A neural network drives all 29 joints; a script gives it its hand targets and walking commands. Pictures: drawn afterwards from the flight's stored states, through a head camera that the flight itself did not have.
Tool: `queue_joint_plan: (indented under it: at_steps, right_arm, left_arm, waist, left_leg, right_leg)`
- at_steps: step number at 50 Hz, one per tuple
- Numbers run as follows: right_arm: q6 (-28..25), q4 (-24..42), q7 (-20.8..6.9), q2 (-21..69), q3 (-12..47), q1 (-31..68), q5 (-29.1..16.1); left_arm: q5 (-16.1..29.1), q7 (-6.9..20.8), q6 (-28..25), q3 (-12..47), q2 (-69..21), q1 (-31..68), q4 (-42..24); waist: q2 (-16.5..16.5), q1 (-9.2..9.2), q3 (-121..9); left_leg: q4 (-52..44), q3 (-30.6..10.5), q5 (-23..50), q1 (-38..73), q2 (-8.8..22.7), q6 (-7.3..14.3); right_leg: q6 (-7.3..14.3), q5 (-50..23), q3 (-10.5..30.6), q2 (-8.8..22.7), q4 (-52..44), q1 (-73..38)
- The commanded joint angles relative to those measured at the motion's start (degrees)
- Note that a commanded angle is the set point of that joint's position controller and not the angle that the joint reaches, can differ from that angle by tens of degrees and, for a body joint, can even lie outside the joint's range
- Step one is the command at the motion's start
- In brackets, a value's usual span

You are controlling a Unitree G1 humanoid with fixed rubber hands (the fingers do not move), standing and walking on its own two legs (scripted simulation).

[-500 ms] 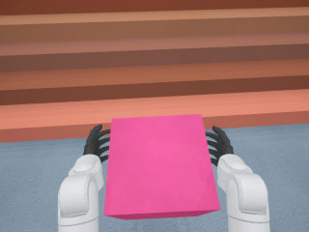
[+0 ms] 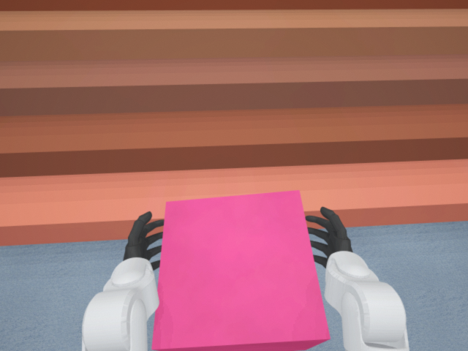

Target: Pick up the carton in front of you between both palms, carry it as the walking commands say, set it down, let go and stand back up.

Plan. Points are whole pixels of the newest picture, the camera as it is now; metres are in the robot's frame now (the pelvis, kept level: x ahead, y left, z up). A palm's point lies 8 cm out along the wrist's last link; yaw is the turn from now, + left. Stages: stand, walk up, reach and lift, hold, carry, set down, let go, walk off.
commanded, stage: carry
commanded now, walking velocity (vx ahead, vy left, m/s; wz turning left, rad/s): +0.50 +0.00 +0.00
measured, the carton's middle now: (241, 282) +0.24 +0.00 -0.01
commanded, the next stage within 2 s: none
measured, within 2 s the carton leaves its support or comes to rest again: neither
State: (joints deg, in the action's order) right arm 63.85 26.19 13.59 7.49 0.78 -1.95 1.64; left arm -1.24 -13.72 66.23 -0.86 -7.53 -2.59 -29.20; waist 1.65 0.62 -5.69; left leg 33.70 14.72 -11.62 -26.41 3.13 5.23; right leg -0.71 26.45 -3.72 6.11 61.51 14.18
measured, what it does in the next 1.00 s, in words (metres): walks ahead: right foot, then left foot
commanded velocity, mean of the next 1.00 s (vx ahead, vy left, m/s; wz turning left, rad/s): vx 0.50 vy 0.00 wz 0.00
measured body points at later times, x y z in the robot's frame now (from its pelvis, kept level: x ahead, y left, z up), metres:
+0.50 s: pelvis +0.33 -0.02 -0.01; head +0.35 -0.03 +0.44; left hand +0.62 +0.15 +0.12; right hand +0.65 -0.15 +0.11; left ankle +0.13 +0.08 -0.63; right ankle +0.42 -0.10 -0.72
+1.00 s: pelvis +0.62 +0.02 +0.01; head +0.68 +0.04 +0.45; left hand +1.00 +0.17 +0.12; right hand +0.99 -0.13 +0.14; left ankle +0.63 +0.09 -0.72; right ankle +0.54 -0.09 -0.56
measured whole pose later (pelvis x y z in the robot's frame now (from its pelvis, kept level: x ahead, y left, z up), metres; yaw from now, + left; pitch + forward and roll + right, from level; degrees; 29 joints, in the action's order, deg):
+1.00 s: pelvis +0.62 +0.02 +0.01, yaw +1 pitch +6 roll -1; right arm 64.9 10.7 18.0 12.3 -17.0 36.5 4.3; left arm -5.9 -18.8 67.4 -19.5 -8.9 38.2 -8.2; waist 1.1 4.5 2.2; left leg 31.2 7.4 -14.9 -22.3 -0.6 5.2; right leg 3.4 23.3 -2.7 0.2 87.6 38.3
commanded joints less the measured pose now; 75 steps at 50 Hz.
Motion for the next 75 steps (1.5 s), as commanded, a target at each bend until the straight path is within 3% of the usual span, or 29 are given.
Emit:
queue_joint_plan:
  at_steps: [1,8,14,17,19,20,21,22,25,31,37,40,41,42,43,44,47,56,58,59,61,62,63,64,65,66,69,72,75]
  right_arm:
    - [-0.46,9.01,-8.87,48.12,30.90,21.25,-13.96]
    - [-0.64,6.62,-12.40,47.53,32.05,23.30,-15.85]
    - [0.81,7.95,-9.46,42.30,29.07,27.00,-14.44]
    - [1.85,8.43,-6.15,37.76,26.68,32.73,-14.01]
    - [2.54,7.45,-3.77,34.17,24.90,36.51,-13.59]
    - [2.94,6.81,-2.69,31.88,23.99,38.80,-13.50]
    - [3.33,7.17,-1.75,31.17,23.94,41.50,-13.66]
    - [3.38,7.41,-1.42,31.88,23.83,44.07,-13.93]
    - [2.35,1.25,-0.77,35.44,20.92,51.25,-13.43]
    - [0.62,-8.74,-0.95,38.68,19.46,58.46,-9.95]
    - [0.90,-15.82,-0.62,37.73,16.32,64.82,-8.57]
    - [1.38,-17.78,-0.68,38.57,15.05,66.58,-9.23]
    - [1.58,-18.68,-0.75,38.60,13.99,66.47,-9.23]
    - [1.76,-19.39,-0.64,37.30,13.05,67.19,-9.15]
    - [1.90,-18.11,-0.64,38.48,13.12,67.99,-9.96]
    - [2.12,-17.16,-1.16,40.87,14.95,69.48,-11.78]
    - [2.09,-14.22,-4.01,48.29,18.00,75.19,-15.80]
    - [1.28,-13.11,-4.87,45.06,20.82,70.93,-16.76]
    - [2.15,-15.17,-4.98,44.52,19.71,69.16,-15.74]
    - [2.11,-14.71,-5.32,45.18,19.72,69.26,-15.84]
    - [2.19,-14.02,-5.68,46.01,18.11,70.00,-14.54]
    - [2.12,-12.14,-5.52,45.91,17.74,74.04,-14.12]
    - [1.78,-12.34,-5.40,46.86,18.04,73.83,-14.01]
    - [1.32,-11.50,-5.34,48.05,18.57,71.29,-12.13]
    - [0.60,-11.50,-5.20,47.95,16.34,69.19,-10.14]
    - [-0.33,-11.92,-4.75,46.07,13.01,67.63,-7.40]
    - [-1.45,-11.06,-4.09,43.02,10.86,68.12,-3.04]
    - [-2.16,-7.73,-4.04,41.76,12.96,70.33,-4.63]
    - [-0.70,-5.86,-3.40,39.40,16.72,72.32,-6.64]
  left_arm:
    - [12.16,9.93,-1.67,32.19,-46.08,19.89,-4.70]
    - [8.35,9.98,-3.08,31.09,-48.61,19.84,-2.22]
    - [11.72,8.62,-1.03,31.89,-42.79,27.69,-6.04]
    - [13.28,6.56,0.01,29.25,-37.07,33.61,-5.70]
    - [13.23,4.72,0.47,25.96,-33.08,35.58,-2.91]
    - [12.79,3.79,0.67,24.00,-30.70,36.96,-0.99]
    - [12.68,3.02,0.73,22.11,-27.84,39.16,0.49]
    - [13.66,2.80,0.59,21.85,-30.30,41.24,0.67]
    - [15.69,3.35,-0.18,23.81,-34.85,52.91,0.99]
    - [15.57,4.45,-1.94,23.51,-37.57,64.24,7.50]
    - [13.13,3.62,-1.65,19.59,-36.72,69.43,17.35]
    - [12.21,3.04,-1.02,17.68,-38.45,72.04,19.37]
    - [11.99,2.90,-0.53,17.01,-38.22,74.00,19.62]
    - [11.41,2.81,0.00,15.78,-38.52,73.58,20.35]
    - [11.47,2.74,0.67,15.58,-39.22,72.49,20.86]
    - [10.96,2.41,0.69,14.62,-40.29,72.27,20.65]
    - [11.19,2.80,0.04,15.17,-45.67,79.41,17.35]
    - [9.01,2.53,-1.13,17.09,-40.14,75.55,15.38]
    - [8.65,2.60,-0.03,16.90,-40.50,73.43,18.17]
    - [9.18,2.77,-0.27,17.57,-41.15,74.12,17.37]
    - [9.99,3.06,0.02,20.33,-45.49,74.55,18.96]
    - [11.48,3.37,-0.10,21.42,-47.93,76.34,17.46]
    - [13.16,4.00,-0.45,22.32,-49.16,77.26,16.12]
    - [14.61,4.93,-0.99,23.82,-50.16,77.05,15.54]
    - [16.86,5.69,-1.40,27.17,-52.56,77.75,14.09]
    - [19.81,6.64,-1.64,29.35,-54.48,79.18,14.06]
    - [21.91,8.17,-3.34,29.87,-55.73,78.13,16.60]
    - [20.72,7.79,-2.65,30.12,-55.67,74.82,17.06]
    - [18.07,7.32,-0.93,25.83,-51.27,71.58,17.80]
  waist:
    - [-3.76,0.56,-13.73]
    - [-9.44,0.36,-6.26]
    - [-9.42,0.83,-0.85]
    - [-9.96,0.66,-2.98]
    - [-6.66,-2.66,-10.91]
    - [1.20,-4.62,-17.00]
    - [16.00,-4.18,-19.61]
    - [16.97,-4.57,-19.31]
    - [2.30,-2.97,-18.60]
    - [4.46,-3.01,-18.18]
    - [7.98,-2.97,-16.70]
    - [2.56,3.56,-21.90]
    - [-3.35,6.45,-23.47]
    - [-15.98,4.21,-24.39]
    - [-20.14,5.48,-27.42]
    - [-17.87,4.28,-27.98]
    - [-5.82,3.90,-22.25]
    - [-6.92,6.58,-17.38]
    - [-6.44,1.88,-10.98]
    - [-6.46,-0.61,-13.41]
    - [-19.88,-5.35,-24.25]
    - [-18.21,-12.01,-29.69]
    - [-11.50,-15.80,-36.41]
    - [10.04,-11.26,-39.91]
    - [12.44,-9.44,-42.66]
    - [3.69,-8.70,-42.97]
    - [0.82,-6.27,-28.35]
    - [-6.12,-5.61,-25.15]
    - [-0.94,-6.70,-20.58]
  left_leg:
    - [-20.61,-26.93,6.08,27.70,17.42,3.28]
    - [-26.73,-12.59,2.39,25.10,12.10,1.68]
    - [-24.50,-6.70,11.99,27.23,10.12,1.59]
    - [-15.51,-3.95,24.62,28.10,9.59,0.60]
    - [3.33,-0.32,28.73,23.38,5.76,-1.98]
    - [17.87,-1.74,15.57,13.03,4.14,-3.45]
    - [33.65,-4.53,-8.37,-2.05,-3.38,-5.18]
    - [42.51,-11.15,-15.52,-11.18,-4.54,-3.64]
    - [40.90,-15.60,-8.15,-11.70,1.72,-0.77]
    - [23.86,-12.16,-3.69,-12.48,1.74,-2.43]
    - [4.63,-5.83,4.33,-2.55,-2.83,-2.25]
    - [-6.26,-2.00,15.85,16.57,-6.19,-1.54]
    - [-7.15,-10.59,22.55,30.47,-0.35,-0.58]
    - [-6.07,-32.08,46.51,40.80,14.31,2.82]
    - [-7.48,-40.53,40.90,45.87,17.54,9.81]
    - [-7.95,-42.76,27.98,47.51,18.07,12.52]
    - [-8.68,-33.63,23.33,39.64,14.69,9.45]
    - [-13.08,-29.67,17.62,53.01,15.02,9.16]
    - [-21.67,-16.90,29.15,35.12,9.22,6.01]
    - [-22.75,-9.87,52.70,22.94,6.17,5.52]
    - [-7.99,-5.76,100.06,24.15,7.02,5.33]
    - [6.45,-5.18,104.04,27.61,7.64,3.43]
    - [27.48,-8.08,83.78,27.23,3.53,-1.05]
    - [49.98,-10.52,12.29,9.95,-6.41,-6.59]
    - [73.02,-22.81,-6.94,-1.99,-13.20,-5.87]
    - [80.05,-27.23,-6.19,-9.37,-11.69,-3.38]
    - [75.18,-23.53,-7.80,-25.08,-6.13,0.07]
    - [61.96,-21.29,-11.69,-25.12,-2.33,-0.56]
    - [52.12,-10.93,-14.30,-23.77,-3.65,-0.43]
  right_leg:
    - [1.94,-7.92,4.05,2.78,6.72,22.70]
    - [0.27,-20.76,-2.83,0.54,-16.35,23.91]
    - [0.86,-25.62,-7.89,-1.48,-28.72,21.31]
    - [2.87,-24.12,-9.87,-3.44,-30.89,12.86]
    - [3.27,-17.81,-11.81,-6.98,-33.61,-5.79]
    - [5.39,-8.87,1.39,2.23,-34.42,-18.55]
    - [11.91,-3.24,29.43,15.88,-42.70,-26.60]
    - [14.83,-10.84,34.80,16.14,-45.85,-29.28]
    - [11.38,-25.02,18.58,12.83,-42.14,-21.04]
    - [12.48,-31.23,7.22,10.75,-44.53,-18.70]
    - [10.33,-41.67,-3.46,5.38,-36.80,-14.90]
    - [6.68,-52.98,-7.99,1.67,-16.73,-9.74]
    - [3.71,-38.73,-6.28,0.06,-4.76,2.18]
    - [1.34,-5.09,-3.59,-5.55,6.38,15.66]
    - [2.07,4.76,-0.41,-9.61,18.55,25.54]
    - [3.32,2.80,3.10,-7.09,26.16,32.26]
    - [4.22,-4.61,3.37,-3.84,26.66,37.92]
    - [7.57,9.38,-0.46,-3.17,56.29,72.03]
    - [8.60,9.38,-5.32,-1.28,30.23,53.17]
    - [9.26,4.75,-8.27,-4.27,12.63,31.06]
    - [8.42,-6.88,-16.99,-14.20,7.47,10.92]
    - [8.41,-12.46,-14.09,-14.85,-4.86,3.68]
    - [10.62,-25.95,-2.19,-12.24,-22.35,-7.37]
    - [18.27,-80.19,26.32,4.98,-29.93,-23.76]
    - [25.57,-98.08,39.11,11.39,-28.70,-28.87]
    - [24.49,-84.21,36.09,11.30,-26.77,-31.19]
    - [16.74,-49.11,27.42,7.58,-28.81,-26.11]
    - [15.30,-55.53,18.91,9.32,-32.13,-25.01]
    - [15.29,-72.08,9.17,8.59,-35.85,-22.90]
